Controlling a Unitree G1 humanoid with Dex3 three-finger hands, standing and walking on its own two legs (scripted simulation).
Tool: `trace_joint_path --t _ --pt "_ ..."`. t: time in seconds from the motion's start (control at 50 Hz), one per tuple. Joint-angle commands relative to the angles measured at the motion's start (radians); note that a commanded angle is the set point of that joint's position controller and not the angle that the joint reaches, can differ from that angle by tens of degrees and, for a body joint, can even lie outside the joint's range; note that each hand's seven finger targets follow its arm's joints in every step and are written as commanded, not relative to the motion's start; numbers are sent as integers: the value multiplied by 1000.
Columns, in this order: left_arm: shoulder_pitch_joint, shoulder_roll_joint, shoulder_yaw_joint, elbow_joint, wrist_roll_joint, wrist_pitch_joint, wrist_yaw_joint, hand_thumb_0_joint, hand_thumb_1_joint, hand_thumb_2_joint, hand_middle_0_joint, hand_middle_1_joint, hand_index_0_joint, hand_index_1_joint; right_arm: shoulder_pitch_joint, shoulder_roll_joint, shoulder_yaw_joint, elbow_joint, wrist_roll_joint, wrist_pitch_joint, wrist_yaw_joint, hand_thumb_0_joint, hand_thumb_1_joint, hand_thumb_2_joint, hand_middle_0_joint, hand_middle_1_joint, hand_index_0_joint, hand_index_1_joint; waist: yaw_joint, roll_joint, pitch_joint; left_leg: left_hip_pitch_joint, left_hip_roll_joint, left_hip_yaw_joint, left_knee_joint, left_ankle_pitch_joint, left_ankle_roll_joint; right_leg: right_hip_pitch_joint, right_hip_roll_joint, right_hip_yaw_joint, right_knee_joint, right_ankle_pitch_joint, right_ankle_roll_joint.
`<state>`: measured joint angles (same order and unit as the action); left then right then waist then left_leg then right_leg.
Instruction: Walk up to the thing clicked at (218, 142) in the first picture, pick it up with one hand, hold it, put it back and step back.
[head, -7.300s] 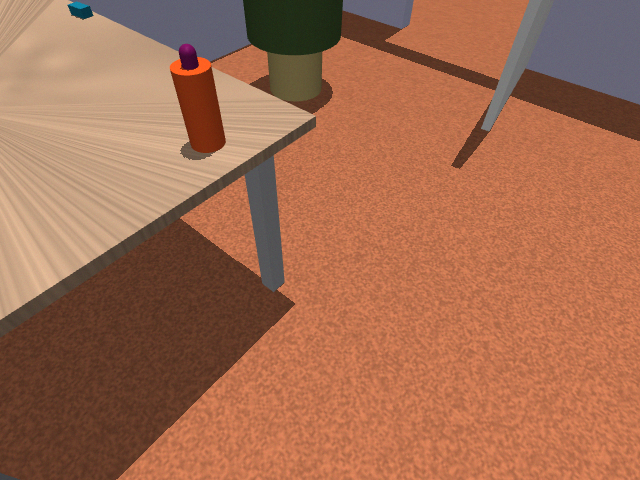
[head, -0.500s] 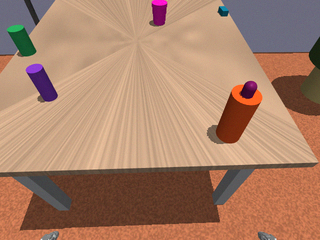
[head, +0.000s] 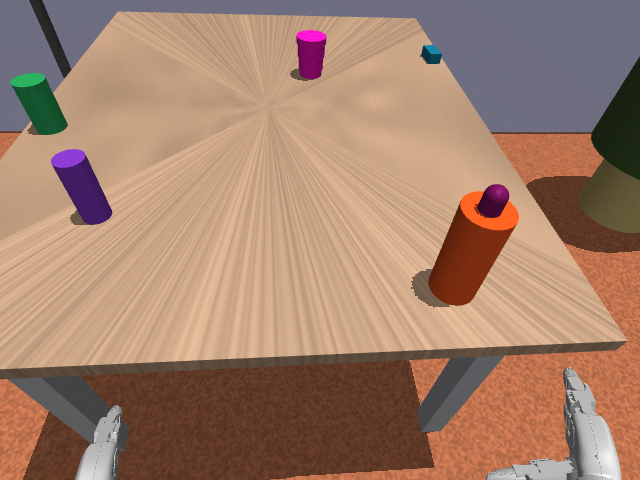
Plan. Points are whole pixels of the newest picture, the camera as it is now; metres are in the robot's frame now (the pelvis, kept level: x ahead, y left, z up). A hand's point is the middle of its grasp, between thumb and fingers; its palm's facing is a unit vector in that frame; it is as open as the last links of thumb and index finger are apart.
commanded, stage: rise first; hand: right
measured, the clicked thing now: (472, 243) +0.43 -0.24 +0.05
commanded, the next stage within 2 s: go down in 1.16 s
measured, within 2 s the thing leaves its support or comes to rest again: neither
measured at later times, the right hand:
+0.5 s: hand (570, 417) +0.19 -0.27 +0.05, palm faces +0.35 +0.85 -0.40, open 17.6 cm
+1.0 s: hand (603, 416) +0.17 -0.27 +0.09, palm faces +0.37 +0.83 -0.41, open 17.5 cm
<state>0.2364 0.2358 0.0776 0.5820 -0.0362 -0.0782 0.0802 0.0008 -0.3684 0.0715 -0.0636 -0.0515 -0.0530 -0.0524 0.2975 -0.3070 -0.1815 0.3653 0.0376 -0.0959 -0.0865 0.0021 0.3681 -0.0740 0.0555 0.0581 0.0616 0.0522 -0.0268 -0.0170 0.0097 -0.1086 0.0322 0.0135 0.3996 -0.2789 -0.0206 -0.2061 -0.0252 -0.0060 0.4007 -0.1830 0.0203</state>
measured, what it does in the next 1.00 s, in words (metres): stands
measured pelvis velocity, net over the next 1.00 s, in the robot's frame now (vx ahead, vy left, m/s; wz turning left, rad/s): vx -0.02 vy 0.00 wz -0.01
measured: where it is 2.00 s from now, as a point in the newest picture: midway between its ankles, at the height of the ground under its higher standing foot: outside the picture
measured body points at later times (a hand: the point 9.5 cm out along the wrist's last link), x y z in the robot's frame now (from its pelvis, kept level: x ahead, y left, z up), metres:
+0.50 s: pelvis +0.00 +0.01 +0.00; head +0.00 +0.02 +0.45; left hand +0.17 +0.27 -0.08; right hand +0.16 -0.31 +0.07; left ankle -0.04 +0.13 -0.74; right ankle +0.02 -0.13 -0.74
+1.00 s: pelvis -0.02 +0.00 +0.00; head -0.02 +0.02 +0.45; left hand +0.15 +0.26 -0.09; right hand +0.15 -0.31 +0.12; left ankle -0.04 +0.13 -0.74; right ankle +0.02 -0.13 -0.74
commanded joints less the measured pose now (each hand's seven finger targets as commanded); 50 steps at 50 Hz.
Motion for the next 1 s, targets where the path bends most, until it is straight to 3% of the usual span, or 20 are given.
trace_joint_path --t 0.0,0.06,0.12,0.22,0.24,0.26,0.28,0.32,0.38,0.42,0.44,0.48,0.52,0.6,0.66,0.72,0.76,0.9,0.94,0.98 --pt "-19 153 81 -119 3 -46 10 0 -543 33 -53 -48 -48 -52 -6 -190 -113 -250 5 -63 -7 0 580 -30 46 56 48 56 6 -20 -73 -51 -28 44 -59 252 15 129 27 -45 -45 198 -32" --pt "32 121 69 -92 2 -38 -6 0 -540 24 -50 -43 -48 -44 15 -189 -133 -310 10 -68 8 0 594 -23 47 55 49 55 8 -23 -59 -47 -29 45 -63 259 15 121 28 -51 -43 206 -33" --pt "-65 118 62 -97 3 -41 -15 0 -544 25 -50 -42 -46 -45 -6 -187 -141 -376 12 -80 17 0 602 -19 47 55 49 55 -6 -28 -39 -55 -26 44 -64 244 14 112 27 -49 -47 191 -30" --pt "-122 156 91 -126 11 -46 -6 0 -552 38 -53 -48 -46 -55 2 -219 -183 -447 9 -106 11 0 588 -22 49 54 50 54 -22 -1 -88 -21 -20 41 -57 282 10 135 29 -41 -38 230 -33" --pt "-134 148 85 -134 13 -49 -5 0 -552 38 -53 -48 -46 -56 -3 -208 -168 -475 9 -114 12 0 585 -22 49 54 50 54 -20 6 -90 -13 -19 40 -58 282 8 142 30 -40 -35 229 -33" --pt "-122 159 99 -134 14 -50 -4 0 -552 38 -53 -48 -46 -55 17 -221 -192 -463 9 -117 10 0 584 -21 49 53 50 54 -23 24 -92 -11 -18 44 -57 289 6 144 30 -39 -33 233 -35" --pt "-118 134 78 -145 15 -49 -4 0 -550 37 -52 -48 -46 -53 35 -214 -184 -478 7 -121 12 0 598 -20 48 54 50 54 -24 23 -97 -4 -13 40 -58 314 0 148 36 -42 -31 243 -38" --pt "-74 158 112 -106 18 -43 -3 0 -550 37 -53 -48 -47 -54 56 -224 -205 -484 8 -126 13 0 578 -23 49 53 50 53 -24 18 -99 0 -15 42 -54 325 2 154 33 -41 -30 258 -38" --pt "-75 114 83 -106 16 -43 -12 0 -552 45 -54 -50 -46 -58 70 -188 -181 -506 8 -137 23 0 573 -26 50 53 50 53 -14 4 -68 -14 -17 44 -58 310 4 147 31 -44 -35 247 -38" --pt "-59 141 109 -115 14 -43 -13 0 -553 43 -54 -50 -46 -57 57 -207 -204 -534 12 -143 26 0 573 -25 50 53 51 53 -9 16 -59 -25 -15 45 -63 299 1 149 34 -45 -39 226 -39" --pt "-54 106 74 -126 13 -44 -20 0 -550 41 -54 -50 -48 -56 71 -199 -204 -539 11 -147 30 0 566 -25 50 53 51 53 -16 16 -66 -16 -15 43 -66 299 2 149 35 -47 -37 230 -41" --pt "-51 145 124 -111 11 -42 -18 0 -553 48 -55 -52 -47 -60 63 -210 -218 -562 12 -154 32 0 564 -28 50 53 51 53 -10 1 -55 -27 -19 47 -62 286 7 149 30 -44 -45 226 -37" --pt "-68 123 103 -98 9 -44 -25 0 -558 50 -56 -53 -46 -62 53 -214 -225 -575 14 -159 34 0 562 -27 50 53 51 53 -18 -16 -35 -34 -18 47 -69 256 10 136 32 -43 -47 203 -36" --pt "-88 124 115 -110 10 -50 -26 0 -560 51 -55 -50 -44 -61 45 -210 -227 -613 15 -176 36 0 580 -24 50 53 51 53 -14 -34 -32 -35 -22 47 -79 194 19 131 31 -43 -60 150 -33" --pt "-90 101 82 -137 11 -57 -31 0 -562 52 -55 -51 -44 -63 42 -203 -223 -642 14 -194 38 0 574 -24 50 52 51 52 -18 -23 -27 -36 -26 51 -80 161 24 121 30 -42 -68 130 -31" --pt "-67 153 142 -122 13 -63 -25 0 -557 53 -55 -53 -46 -62 61 -211 -238 -645 16 -202 38 0 570 -28 51 53 51 53 -17 -24 -35 -37 -29 55 -77 153 27 137 26 -40 -71 125 -29" --pt "-76 124 121 -103 13 -65 -32 0 -558 58 -55 -54 -46 -63 65 -214 -254 -651 18 -208 38 0 576 -28 50 53 51 53 -29 -34 -16 -40 -27 56 -79 139 29 120 29 -38 -71 113 -29" --pt "-87 122 132 -99 12 -75 -32 0 -553 58 -56 -56 -50 -61 67 -201 -243 -655 16 -229 40 0 560 -34 51 53 52 53 -30 -30 -16 -43 -28 53 -83 107 31 119 27 -38 -76 88 -29" --pt "-94 105 109 -136 12 -80 -33 0 -553 60 -55 -56 -49 -61 45 -207 -247 -675 16 -237 41 0 570 -34 50 53 52 54 -22 9 -26 -46 -26 52 -87 114 26 128 28 -37 -69 98 -33" --pt "-96 135 134 -141 15 -84 -28 0 -551 60 -55 -58 -51 -63 34 -214 -251 -674 16 -241 41 0 560 -34 51 53 52 53 -12 11 -33 -46 -25 48 -90 106 25 133 29 -39 -70 87 -34"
